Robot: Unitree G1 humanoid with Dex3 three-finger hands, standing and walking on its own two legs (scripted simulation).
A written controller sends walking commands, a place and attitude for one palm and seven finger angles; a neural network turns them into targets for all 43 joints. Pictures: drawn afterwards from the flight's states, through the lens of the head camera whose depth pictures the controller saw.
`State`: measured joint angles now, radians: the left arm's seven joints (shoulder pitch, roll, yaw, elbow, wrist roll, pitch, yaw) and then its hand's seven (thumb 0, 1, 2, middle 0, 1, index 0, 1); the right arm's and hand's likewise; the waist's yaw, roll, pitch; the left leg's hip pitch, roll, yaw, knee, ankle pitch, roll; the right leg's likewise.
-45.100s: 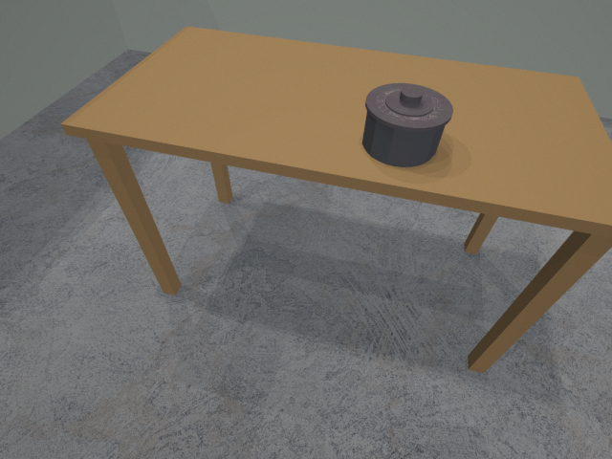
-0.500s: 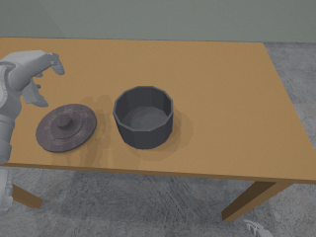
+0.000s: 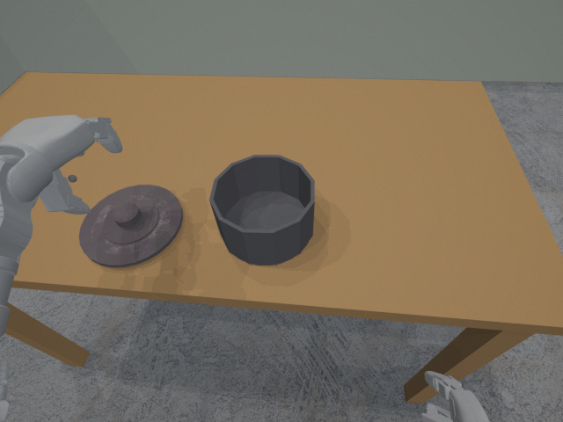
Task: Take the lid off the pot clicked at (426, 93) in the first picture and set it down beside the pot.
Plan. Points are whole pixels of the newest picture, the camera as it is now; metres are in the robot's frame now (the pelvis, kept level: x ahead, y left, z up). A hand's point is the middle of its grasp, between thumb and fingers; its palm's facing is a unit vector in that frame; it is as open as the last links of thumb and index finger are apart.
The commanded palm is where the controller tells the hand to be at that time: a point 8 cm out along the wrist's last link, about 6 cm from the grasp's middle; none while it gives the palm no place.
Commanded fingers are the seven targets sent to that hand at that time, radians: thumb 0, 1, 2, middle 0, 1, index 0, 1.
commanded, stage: draw the hand back to the body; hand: left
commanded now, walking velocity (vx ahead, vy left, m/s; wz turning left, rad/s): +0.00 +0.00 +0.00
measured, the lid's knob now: (127, 214) +0.43 +0.30 +0.02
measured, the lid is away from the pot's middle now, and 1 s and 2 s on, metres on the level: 0.24 0.24 0.24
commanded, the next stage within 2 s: step back with the hand held close in 1.78 s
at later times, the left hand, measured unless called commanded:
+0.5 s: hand (93, 164) +0.35 +0.23 +0.21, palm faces +0.41 -0.87 -0.28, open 10.1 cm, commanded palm +0.30 +0.27 +0.22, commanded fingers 0.00 0.43 0.80 -0.29 -0.56 -0.29 -0.56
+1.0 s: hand (68, 215) +0.28 +0.23 +0.21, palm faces +0.43 -0.86 -0.26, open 7.8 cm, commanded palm +0.23 +0.26 +0.21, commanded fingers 0.00 0.90 0.90 -0.20 -0.30 -0.20 -0.30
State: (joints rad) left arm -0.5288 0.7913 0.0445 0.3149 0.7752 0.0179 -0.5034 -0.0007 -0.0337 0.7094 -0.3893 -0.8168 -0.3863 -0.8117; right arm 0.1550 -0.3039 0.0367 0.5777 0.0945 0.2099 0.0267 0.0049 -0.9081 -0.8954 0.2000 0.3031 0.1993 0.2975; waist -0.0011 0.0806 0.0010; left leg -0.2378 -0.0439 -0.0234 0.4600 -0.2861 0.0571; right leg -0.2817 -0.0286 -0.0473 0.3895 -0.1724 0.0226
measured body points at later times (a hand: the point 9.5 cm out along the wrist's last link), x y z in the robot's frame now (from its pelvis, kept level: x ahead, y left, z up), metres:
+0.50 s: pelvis +0.03 -0.03 +0.00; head +0.04 -0.04 +0.45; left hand +0.33 +0.28 +0.23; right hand +0.17 -0.28 -0.10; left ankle -0.04 +0.08 -0.74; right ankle +0.01 -0.14 -0.74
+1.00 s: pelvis +0.01 -0.02 +0.00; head +0.00 -0.04 +0.45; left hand +0.25 +0.27 +0.23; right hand +0.20 -0.25 -0.09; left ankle -0.04 +0.08 -0.74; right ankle +0.01 -0.14 -0.74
